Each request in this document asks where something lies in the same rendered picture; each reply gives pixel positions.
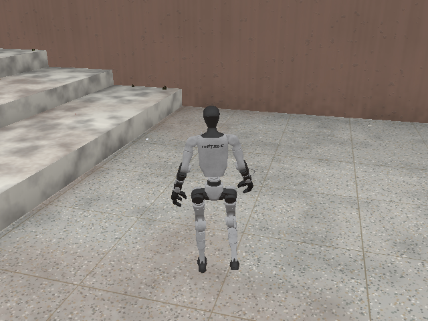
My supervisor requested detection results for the robot head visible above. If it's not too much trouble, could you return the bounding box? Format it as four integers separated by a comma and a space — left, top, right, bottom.
201, 106, 224, 138

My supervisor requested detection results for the left robot hand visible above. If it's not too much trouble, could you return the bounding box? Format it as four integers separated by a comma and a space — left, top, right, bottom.
171, 191, 187, 207

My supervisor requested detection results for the right robot forearm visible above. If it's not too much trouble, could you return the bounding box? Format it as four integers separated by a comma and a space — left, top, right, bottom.
239, 160, 252, 183

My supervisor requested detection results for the robot right upper arm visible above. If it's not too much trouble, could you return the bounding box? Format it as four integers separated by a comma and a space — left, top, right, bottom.
226, 134, 246, 171

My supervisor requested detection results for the left robot forearm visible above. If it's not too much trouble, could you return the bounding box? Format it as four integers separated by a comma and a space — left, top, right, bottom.
173, 163, 187, 193

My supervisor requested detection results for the robot left foot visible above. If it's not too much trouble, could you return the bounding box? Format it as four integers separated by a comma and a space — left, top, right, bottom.
197, 257, 207, 273

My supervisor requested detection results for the robot left upper arm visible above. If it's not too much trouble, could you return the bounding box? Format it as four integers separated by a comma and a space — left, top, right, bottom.
180, 135, 199, 173

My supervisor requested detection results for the right robot hand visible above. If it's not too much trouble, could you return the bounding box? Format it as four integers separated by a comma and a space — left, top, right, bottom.
238, 181, 253, 193

